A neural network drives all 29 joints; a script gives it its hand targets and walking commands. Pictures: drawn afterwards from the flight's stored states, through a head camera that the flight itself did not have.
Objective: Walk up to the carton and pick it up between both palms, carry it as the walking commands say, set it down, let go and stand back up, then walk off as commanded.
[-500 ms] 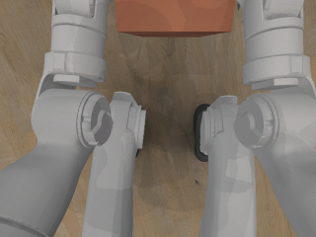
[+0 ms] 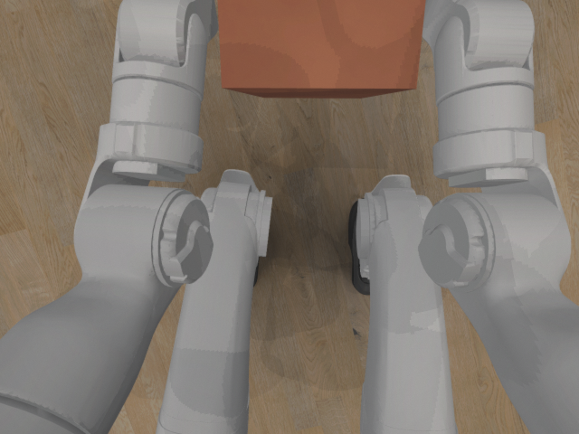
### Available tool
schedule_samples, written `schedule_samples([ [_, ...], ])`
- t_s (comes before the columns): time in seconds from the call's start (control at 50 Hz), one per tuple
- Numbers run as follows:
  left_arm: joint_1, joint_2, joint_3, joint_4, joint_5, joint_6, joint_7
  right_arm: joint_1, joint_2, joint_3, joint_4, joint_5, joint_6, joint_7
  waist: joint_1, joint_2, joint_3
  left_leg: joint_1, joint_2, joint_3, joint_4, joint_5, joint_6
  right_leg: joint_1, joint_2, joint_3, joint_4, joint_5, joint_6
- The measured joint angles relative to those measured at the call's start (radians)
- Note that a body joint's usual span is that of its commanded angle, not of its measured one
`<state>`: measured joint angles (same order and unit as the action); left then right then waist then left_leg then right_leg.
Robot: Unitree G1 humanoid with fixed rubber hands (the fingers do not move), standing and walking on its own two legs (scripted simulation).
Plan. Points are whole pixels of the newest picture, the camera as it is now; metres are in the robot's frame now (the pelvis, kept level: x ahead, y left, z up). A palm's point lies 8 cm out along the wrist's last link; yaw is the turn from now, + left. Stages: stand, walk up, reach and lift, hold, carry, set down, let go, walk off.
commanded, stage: reach and lift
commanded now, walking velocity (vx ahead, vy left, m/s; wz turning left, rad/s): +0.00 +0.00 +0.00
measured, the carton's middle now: out of the picture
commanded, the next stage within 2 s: none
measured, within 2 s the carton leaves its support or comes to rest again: neither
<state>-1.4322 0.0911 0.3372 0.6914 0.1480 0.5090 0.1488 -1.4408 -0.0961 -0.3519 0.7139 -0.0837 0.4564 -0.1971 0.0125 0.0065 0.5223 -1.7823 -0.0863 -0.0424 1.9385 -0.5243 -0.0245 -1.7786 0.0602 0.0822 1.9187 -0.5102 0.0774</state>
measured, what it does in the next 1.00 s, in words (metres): rises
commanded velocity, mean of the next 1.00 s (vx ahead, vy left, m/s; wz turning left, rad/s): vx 0.00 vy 0.00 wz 0.00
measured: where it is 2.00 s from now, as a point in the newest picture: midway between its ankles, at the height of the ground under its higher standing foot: (305, 262)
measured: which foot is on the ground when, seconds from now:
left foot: down 0.00-1.00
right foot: down 0.00-1.00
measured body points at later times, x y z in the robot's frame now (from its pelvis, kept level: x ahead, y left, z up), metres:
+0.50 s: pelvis -0.01 -0.01 +0.05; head +0.30 +0.00 +0.36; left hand +0.54 +0.12 -0.02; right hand +0.55 -0.12 -0.02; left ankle +0.15 +0.12 -0.43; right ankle +0.15 -0.14 -0.43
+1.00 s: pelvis -0.01 +0.00 +0.10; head +0.27 +0.00 +0.45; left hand +0.52 +0.12 +0.05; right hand +0.52 -0.12 +0.06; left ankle +0.15 +0.12 -0.43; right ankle +0.15 -0.14 -0.43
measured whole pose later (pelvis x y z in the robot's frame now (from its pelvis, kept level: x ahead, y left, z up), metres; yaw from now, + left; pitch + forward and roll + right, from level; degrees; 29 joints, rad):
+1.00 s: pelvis -0.01 +0.00 +0.10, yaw +1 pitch +11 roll +0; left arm -1.26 0.03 0.34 0.67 0.15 0.51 0.15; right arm -1.27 -0.04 -0.35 0.68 -0.10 0.47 -0.19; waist 0.00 0.00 0.52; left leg -1.34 -0.08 -0.07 1.60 -0.45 -0.03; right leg -1.34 0.06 0.09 1.59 -0.44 0.07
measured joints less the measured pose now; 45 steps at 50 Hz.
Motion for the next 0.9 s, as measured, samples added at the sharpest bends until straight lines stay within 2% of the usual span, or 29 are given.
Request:
schedule_samples([
  [0.36, 0.051, -0.023, 0.02, 0.0, 0.003, -0.003, 0.0, 0.035, 0.014, -0.002, 0.007, -0.01, 0.01, 0.003, -0.005, 0.004, -0.001, 0.137, 0.0, -0.008, -0.111, 0.029, -0.004, 0.134, 0.0, 0.0, -0.105, 0.027, 0.0],
  [0.9, 0.158, -0.053, -0.006, -0.026, 0.005, 0.0, -0.001, 0.159, 0.054, -0.002, -0.049, -0.016, 0.02, 0.004, -0.008, -0.003, -0.001, 0.392, 0.001, -0.019, -0.296, 0.061, -0.006, 0.39, 0.0, 0.003, -0.288, 0.055, -0.004],
])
